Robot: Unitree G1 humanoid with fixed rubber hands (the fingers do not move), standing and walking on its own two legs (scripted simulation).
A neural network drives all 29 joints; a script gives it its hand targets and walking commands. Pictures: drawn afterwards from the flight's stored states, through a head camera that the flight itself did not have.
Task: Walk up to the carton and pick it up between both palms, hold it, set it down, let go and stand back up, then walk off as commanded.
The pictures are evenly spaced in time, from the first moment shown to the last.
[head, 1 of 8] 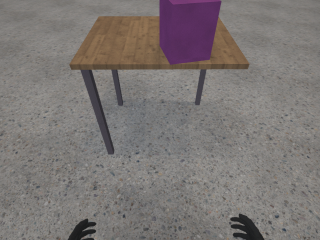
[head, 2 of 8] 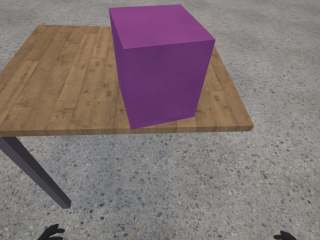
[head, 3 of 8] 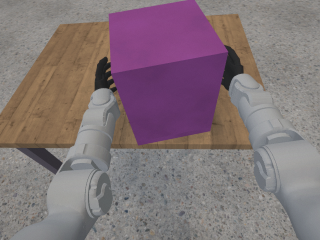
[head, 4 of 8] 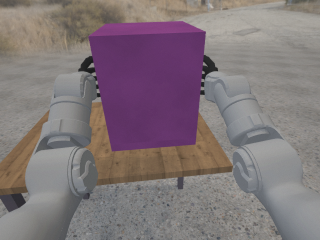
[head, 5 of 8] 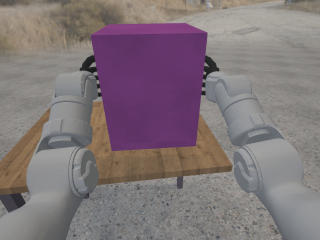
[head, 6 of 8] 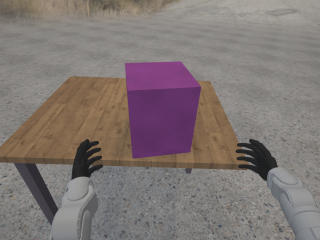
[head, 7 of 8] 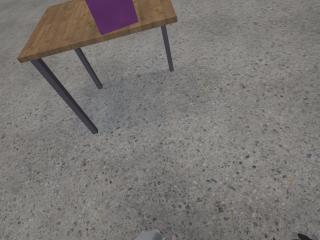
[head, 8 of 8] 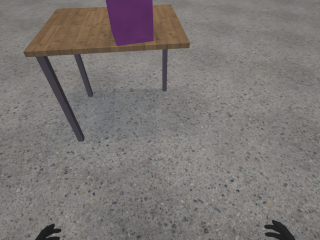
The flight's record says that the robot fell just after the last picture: no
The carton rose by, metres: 0.25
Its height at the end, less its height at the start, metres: +0.00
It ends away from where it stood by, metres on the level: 0.01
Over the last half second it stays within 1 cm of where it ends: yes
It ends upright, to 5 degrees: yes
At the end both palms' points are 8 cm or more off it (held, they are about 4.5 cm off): yes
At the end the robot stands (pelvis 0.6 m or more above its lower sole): yes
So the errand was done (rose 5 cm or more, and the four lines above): yes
